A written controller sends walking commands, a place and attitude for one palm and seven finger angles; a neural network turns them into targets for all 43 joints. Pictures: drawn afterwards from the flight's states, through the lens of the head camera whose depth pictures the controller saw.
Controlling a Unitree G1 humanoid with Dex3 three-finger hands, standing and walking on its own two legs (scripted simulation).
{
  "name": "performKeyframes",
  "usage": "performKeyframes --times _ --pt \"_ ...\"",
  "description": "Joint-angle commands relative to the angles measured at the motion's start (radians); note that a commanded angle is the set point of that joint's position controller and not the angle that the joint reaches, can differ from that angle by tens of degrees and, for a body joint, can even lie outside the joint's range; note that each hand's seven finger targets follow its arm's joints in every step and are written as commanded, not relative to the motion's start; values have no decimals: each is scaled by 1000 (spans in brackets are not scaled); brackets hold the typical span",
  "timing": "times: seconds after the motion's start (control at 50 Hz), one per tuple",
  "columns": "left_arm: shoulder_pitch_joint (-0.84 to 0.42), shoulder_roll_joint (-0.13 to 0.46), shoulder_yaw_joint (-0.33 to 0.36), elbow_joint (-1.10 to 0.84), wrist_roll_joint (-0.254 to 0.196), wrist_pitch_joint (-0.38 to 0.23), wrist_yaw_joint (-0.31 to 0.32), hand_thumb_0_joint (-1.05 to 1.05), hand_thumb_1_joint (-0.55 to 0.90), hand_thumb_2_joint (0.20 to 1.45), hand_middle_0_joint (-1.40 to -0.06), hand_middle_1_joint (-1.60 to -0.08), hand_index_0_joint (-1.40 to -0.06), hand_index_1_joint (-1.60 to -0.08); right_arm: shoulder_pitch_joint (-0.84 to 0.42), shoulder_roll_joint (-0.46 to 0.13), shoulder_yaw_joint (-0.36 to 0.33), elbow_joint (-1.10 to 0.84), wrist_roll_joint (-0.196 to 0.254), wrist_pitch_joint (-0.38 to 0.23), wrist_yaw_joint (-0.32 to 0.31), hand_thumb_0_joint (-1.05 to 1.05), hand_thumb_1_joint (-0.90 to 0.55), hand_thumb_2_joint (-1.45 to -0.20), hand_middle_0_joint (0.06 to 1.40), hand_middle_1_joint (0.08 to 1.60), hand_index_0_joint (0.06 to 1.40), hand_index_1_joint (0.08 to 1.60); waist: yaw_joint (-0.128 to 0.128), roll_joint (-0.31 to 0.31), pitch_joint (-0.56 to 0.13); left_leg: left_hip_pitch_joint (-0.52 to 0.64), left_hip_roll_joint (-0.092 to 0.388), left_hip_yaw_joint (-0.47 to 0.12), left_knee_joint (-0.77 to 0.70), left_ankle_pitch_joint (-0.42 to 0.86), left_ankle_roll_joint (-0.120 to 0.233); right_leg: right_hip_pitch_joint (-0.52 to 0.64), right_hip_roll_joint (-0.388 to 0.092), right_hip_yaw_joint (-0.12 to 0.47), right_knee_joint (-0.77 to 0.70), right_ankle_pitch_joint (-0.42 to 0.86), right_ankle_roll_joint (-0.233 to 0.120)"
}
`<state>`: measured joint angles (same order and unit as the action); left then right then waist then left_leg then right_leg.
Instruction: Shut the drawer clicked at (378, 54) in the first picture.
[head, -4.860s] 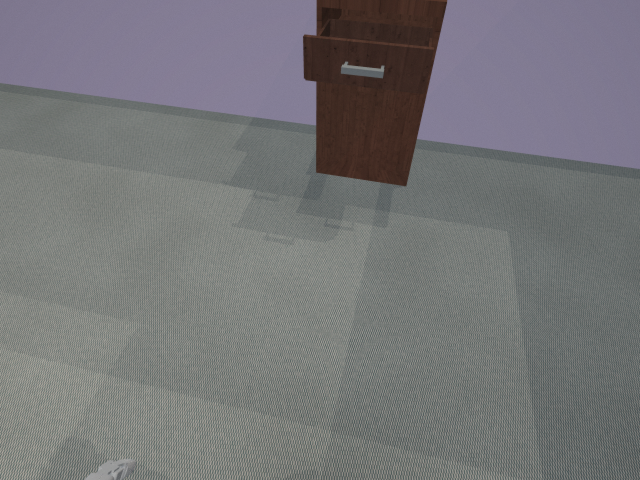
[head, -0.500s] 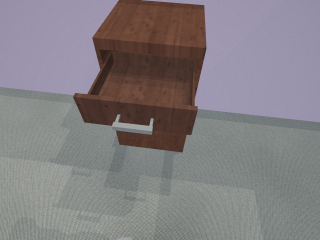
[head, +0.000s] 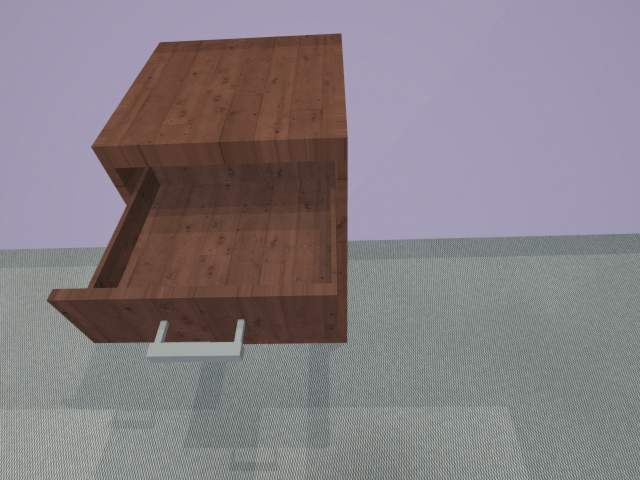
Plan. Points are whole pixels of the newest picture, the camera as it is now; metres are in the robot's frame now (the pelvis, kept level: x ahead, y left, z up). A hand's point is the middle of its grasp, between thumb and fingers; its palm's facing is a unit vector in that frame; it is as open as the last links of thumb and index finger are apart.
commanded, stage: come to a stop and stand still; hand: left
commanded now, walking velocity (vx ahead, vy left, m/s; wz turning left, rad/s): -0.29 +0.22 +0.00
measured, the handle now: (199, 339) +0.32 +0.21 -0.06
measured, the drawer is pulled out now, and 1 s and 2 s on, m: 0.29 0.29 0.29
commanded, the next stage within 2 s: look again from close up in 1.10 s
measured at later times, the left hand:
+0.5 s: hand out of the picture +0.06 +0.22 -0.18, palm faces +0.04 -0.98 -0.19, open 7.4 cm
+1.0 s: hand out of the picture -0.02 +0.17 -0.16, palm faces -0.01 -0.98 -0.20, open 7.4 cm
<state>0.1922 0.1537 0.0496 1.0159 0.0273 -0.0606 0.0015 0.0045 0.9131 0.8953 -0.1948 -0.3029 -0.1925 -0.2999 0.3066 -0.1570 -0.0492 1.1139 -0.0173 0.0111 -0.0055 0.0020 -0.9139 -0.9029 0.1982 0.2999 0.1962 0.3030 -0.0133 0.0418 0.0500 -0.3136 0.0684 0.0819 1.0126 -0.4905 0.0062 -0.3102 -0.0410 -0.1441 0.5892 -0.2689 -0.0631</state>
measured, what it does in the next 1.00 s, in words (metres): steps on the spot: left foot, then right foot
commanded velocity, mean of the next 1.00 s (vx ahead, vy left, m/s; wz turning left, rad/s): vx -0.04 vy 0.02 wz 0.00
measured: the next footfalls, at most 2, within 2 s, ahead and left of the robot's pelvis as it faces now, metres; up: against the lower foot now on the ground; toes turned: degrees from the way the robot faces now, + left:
left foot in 0.36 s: +0.12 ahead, +0.12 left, +0.00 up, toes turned +3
right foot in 0.82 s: +0.01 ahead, -0.07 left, +0.00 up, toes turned -4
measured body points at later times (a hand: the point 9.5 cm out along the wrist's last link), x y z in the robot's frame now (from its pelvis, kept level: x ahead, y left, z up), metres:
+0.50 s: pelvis +0.04 +0.04 +0.01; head +0.08 +0.07 +0.45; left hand +0.06 +0.28 -0.17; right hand +0.12 -0.19 -0.13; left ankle +0.08 +0.12 -0.73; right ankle -0.01 -0.09 -0.67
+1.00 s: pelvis +0.00 +0.00 +0.01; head +0.00 -0.02 +0.46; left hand -0.02 +0.22 -0.14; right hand -0.05 -0.22 -0.16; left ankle +0.02 +0.14 -0.71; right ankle -0.07 -0.10 -0.73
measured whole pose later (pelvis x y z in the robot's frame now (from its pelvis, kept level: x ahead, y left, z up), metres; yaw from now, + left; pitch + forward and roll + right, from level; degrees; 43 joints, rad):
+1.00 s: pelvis +0.00 +0.00 +0.01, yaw -3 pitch +0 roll +1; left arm 0.36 0.11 0.00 1.13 0.02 0.01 0.03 0.01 0.91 0.90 -0.20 -0.30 -0.20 -0.30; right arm 0.36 -0.18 -0.04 1.15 -0.02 0.05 -0.01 0.00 -0.91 -0.90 0.20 0.30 0.20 0.30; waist -0.01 0.03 -0.02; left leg -0.31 0.03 0.03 0.65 -0.31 -0.02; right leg -0.06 -0.01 -0.02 0.36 -0.30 -0.02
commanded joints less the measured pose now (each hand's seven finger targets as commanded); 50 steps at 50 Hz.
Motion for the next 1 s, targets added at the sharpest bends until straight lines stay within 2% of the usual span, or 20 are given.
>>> performKeyframes --times 0.0,0.04,0.08,0.18,0.24,0.3,0.32,0.34,0.36,0.38,0.4,0.52,0.66,0.74,0.76,0.8,0.82,0.84,0.92,0.98 --pt "121 107 9 3 -11 -3 23 0 900 900 -200 -300 -200 -300 7 -34 -3 -55 -3 -33 -3 0 -900 -900 200 300 200 300 13 -99 -36 -182 30 -59 103 142 -15 164 -245 228 -316 493 -92" --pt "100 87 -3 3 -7 -6 31 0 900 900 -200 -300 -200 -300 40 -4 11 -31 4 -19 -12 0 -900 -900 200 300 200 300 -9 -86 -54 -101 21 -55 -43 145 -39 148 -229 152 -276 774 -78" --pt "108 109 -5 10 -5 6 39 0 900 900 -200 -300 -200 -300 20 -3 19 -36 13 -3 -17 0 -900 -900 200 300 200 300 2 -100 -83 -66 -3 -38 -158 140 -51 191 -230 144 -245 896 -81" --pt "150 162 18 25 -4 45 49 0 900 900 -200 -300 -200 -300 -76 -64 1 -84 11 25 -21 0 -900 -900 200 300 200 300 44 -165 -76 -94 -37 -39 -235 103 -53 265 -272 208 -190 927 -125" --pt "123 176 29 20 2 60 55 0 900 900 -200 -300 -200 -300 -95 -78 -8 -104 13 30 -23 0 -900 -900 200 300 200 300 35 -190 -40 -62 -29 -61 -279 99 -48 209 -294 224 -173 859 -144" --pt "76 176 28 10 -6 73 52 0 900 900 -200 -300 -200 -300 -42 -71 -8 -88 11 24 -22 0 -900 -900 200 300 200 300 -4 -158 -52 126 -22 -46 -528 376 -38 112 -216 174 -94 614 -64" --pt "87 152 23 7 -9 77 52 0 900 900 -200 -300 -200 -300 -14 -96 -11 -84 7 12 -23 0 -900 -900 200 300 200 300 -4 -82 -82 224 55 -89 -583 660 -12 63 -140 126 -23 411 -7" --pt "129 96 13 -3 -17 82 53 0 900 900 -200 -300 -200 -300 -5 -164 -17 -98 2 2 -28 0 -900 -900 200 300 200 300 9 135 -117 272 240 -278 -606 1054 79 -15 -31 61 88 63 62" --pt "141 84 6 -2 -20 86 58 0 900 900 -200 -300 -200 -300 -12 -188 -19 -106 5 5 -34 0 -900 -900 200 300 200 300 6 199 -118 223 323 -316 -651 1225 179 -18 29 91 277 -347 77" --pt "127 94 9 2 -18 94 60 0 900 900 -200 -300 -200 -300 -38 -179 -14 -111 1 4 -42 0 -900 -900 200 300 200 300 6 122 -106 144 316 -284 -662 1086 210 0 33 162 402 -372 70" --pt "123 92 15 15 -14 107 58 0 900 900 -200 -300 -200 -300 -82 -159 -7 -119 0 1 -51 0 -900 -900 200 300 200 300 24 140 -79 89 284 -280 -691 937 195 -25 27 203 458 -321 76" --pt "130 117 22 19 -3 112 35 0 900 900 -200 -300 -200 -300 -113 -141 -8 -135 4 -7 -51 0 -900 -900 200 300 200 300 22 48 -108 171 207 -206 -712 662 155 -107 27 202 499 -164 109" --pt "94 89 -5 17 -5 113 26 0 900 900 -200 -300 -200 -300 -58 -160 -23 -84 -5 8 -33 0 -900 -900 200 300 200 300 -20 146 -72 170 191 -275 -814 168 133 1 17 136 109 -232 90" --pt "222 75 -15 78 -8 95 31 0 900 900 -200 -300 -200 -300 -64 -156 -24 -62 -3 13 -19 0 -900 -900 200 300 200 300 36 81 -42 24 115 -218 -837 -30 61 226 41 71 -216 -54 61" --pt "250 86 -16 91 -5 90 34 0 900 900 -200 -300 -200 -300 -52 -129 -21 -55 1 17 -16 0 -900 -900 200 300 200 300 35 29 -29 -12 65 -174 -805 -51 22 277 27 85 -291 -44 53" --pt "228 146 -16 86 0 77 39 0 900 900 -200 -300 -200 -300 -36 -56 -3 -55 9 23 -12 0 -900 -900 200 300 200 300 16 -162 10 -1 -47 -63 -589 29 -34 126 -158 319 -449 -315 -13" --pt "160 194 -11 61 -2 80 40 0 900 900 -200 -300 -200 -300 -23 -46 -1 -58 3 30 -7 0 -900 -900 200 300 200 300 -5 -213 55 25 -69 -39 -482 67 -41 -1 -240 384 -530 -437 -52" --pt "102 186 -9 39 -7 69 43 0 900 900 -200 -300 -200 -300 -47 -66 -4 -57 -7 33 -5 0 -900 -900 200 300 200 300 11 -263 130 1 -43 -58 -398 117 -35 -87 -262 434 -561 -440 -70" --pt "107 138 -16 48 -11 47 39 0 900 900 -200 -300 -200 -300 25 -60 5 -20 -1 11 2 0 -900 -900 200 300 200 300 -4 -178 152 -58 -31 -56 -331 179 -24 25 -198 299 -452 -75 -67" --pt "180 124 -13 78 -8 34 41 0 900 900 -200 -300 -200 -300 17 -45 18 -25 2 -4 -11 0 -900 -900 200 300 200 300 22 -167 100 -64 -34 -43 -375 155 -32 156 -208 266 -337 311 -74"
